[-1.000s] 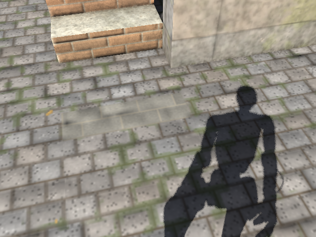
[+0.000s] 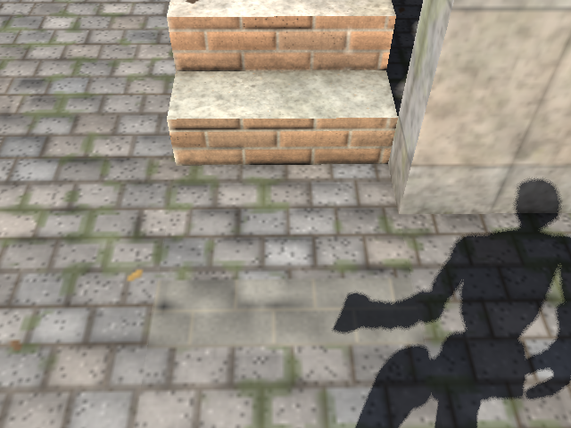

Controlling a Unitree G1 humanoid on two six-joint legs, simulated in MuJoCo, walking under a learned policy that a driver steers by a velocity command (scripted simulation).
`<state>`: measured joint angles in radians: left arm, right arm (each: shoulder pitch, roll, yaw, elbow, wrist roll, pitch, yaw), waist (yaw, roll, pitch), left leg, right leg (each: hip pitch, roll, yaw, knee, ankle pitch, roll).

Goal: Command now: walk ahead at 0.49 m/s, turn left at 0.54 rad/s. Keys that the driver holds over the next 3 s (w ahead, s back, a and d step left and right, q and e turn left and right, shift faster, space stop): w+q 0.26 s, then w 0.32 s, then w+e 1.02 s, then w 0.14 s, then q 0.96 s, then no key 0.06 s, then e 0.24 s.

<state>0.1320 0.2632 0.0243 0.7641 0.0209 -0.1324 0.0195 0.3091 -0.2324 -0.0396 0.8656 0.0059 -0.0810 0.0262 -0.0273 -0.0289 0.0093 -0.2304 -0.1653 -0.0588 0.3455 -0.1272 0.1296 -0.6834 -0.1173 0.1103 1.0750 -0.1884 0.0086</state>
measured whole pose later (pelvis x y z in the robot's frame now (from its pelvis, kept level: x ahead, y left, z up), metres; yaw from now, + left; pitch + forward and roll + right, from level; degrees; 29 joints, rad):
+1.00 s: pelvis +0.49 +0.07 +0.00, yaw +6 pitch +1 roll +2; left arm 0.23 0.30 0.07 0.77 -0.03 -0.04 0.00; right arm 0.33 -0.25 -0.07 0.82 -0.02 -0.11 0.01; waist -0.04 -0.06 0.00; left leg -0.10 -0.03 0.15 0.28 -0.20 0.04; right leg -0.70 -0.10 0.09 1.06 -0.13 0.00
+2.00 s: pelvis +0.97 +0.05 +0.00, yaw -16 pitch +3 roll +0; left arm 0.15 0.26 0.02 0.67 0.02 -0.06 0.05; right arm 0.21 -0.27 -0.05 0.77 -0.01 -0.04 -0.01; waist -0.03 -0.03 0.05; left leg -0.32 -0.08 -0.05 0.38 -0.10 0.06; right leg -0.52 -0.01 0.07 0.93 -0.39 0.10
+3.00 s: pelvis +0.97 +0.09 -0.01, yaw +8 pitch +0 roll +1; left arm 0.20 0.26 0.04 0.77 0.00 -0.01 0.01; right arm 0.13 -0.20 -0.01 0.66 -0.04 -0.01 -0.01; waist 0.00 -0.01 -0.02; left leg -0.27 -0.08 -0.03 0.51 -0.25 0.05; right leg -0.24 -0.03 0.03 0.53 -0.31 0.02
